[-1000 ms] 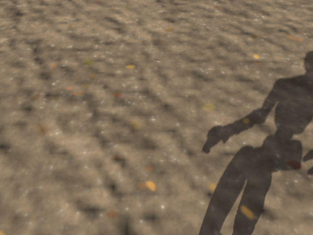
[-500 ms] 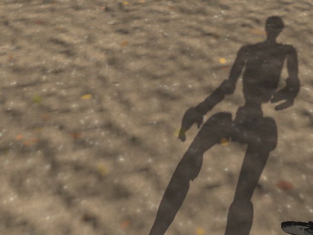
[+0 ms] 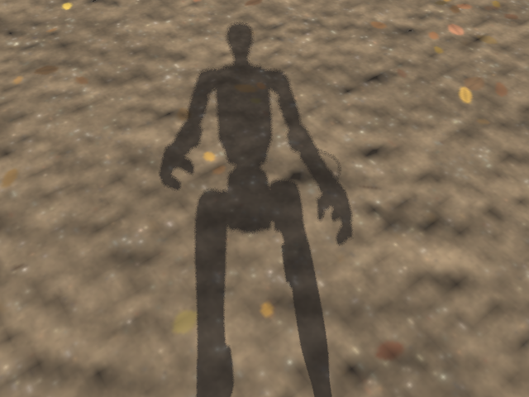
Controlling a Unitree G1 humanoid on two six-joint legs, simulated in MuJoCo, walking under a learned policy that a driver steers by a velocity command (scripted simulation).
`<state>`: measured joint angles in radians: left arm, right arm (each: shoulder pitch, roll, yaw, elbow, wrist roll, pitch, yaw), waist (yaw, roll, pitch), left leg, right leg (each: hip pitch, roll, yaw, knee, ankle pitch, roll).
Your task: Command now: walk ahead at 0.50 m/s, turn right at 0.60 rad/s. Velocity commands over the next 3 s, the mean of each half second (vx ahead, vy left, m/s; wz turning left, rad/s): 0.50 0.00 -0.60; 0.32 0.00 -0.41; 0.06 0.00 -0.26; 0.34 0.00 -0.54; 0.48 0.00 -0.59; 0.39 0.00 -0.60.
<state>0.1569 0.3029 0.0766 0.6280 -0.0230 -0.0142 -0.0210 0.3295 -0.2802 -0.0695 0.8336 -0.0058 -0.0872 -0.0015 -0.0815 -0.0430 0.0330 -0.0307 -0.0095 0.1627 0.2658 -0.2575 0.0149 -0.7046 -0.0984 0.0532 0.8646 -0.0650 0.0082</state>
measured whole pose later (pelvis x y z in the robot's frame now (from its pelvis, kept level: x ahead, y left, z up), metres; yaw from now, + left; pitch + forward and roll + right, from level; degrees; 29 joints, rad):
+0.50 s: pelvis +0.28 -0.07 +0.00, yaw -18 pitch +2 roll +0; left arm 0.35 0.28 0.07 0.69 -0.02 -0.04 0.01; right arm 0.05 -0.31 -0.04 0.70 -0.01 -0.09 0.01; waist 0.06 0.04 0.04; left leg -0.67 0.08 -0.10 0.69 -0.01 -0.07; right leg -0.15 0.11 0.12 0.36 -0.23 -0.09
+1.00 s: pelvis +0.50 -0.10 +0.00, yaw -29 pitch +1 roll +1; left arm 0.13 0.28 0.04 0.65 0.00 0.02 0.01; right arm 0.22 -0.27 -0.04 0.84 0.01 -0.05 0.01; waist -0.06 -0.03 0.06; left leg -0.21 -0.01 0.05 0.39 -0.20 0.02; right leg -0.46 -0.03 0.06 0.65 -0.20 0.04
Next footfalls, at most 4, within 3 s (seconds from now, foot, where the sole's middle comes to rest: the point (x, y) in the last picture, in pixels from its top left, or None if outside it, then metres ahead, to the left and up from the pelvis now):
0.18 right None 0.26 -0.14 -0.78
0.66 left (262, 349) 0.59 -0.02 -0.78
1.04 right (363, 360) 0.54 -0.27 -0.78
2.08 right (413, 334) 0.60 -0.42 -0.78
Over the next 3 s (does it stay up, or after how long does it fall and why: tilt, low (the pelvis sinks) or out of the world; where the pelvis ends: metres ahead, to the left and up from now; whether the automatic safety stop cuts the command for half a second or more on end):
stays up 0.78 -0.69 -0.01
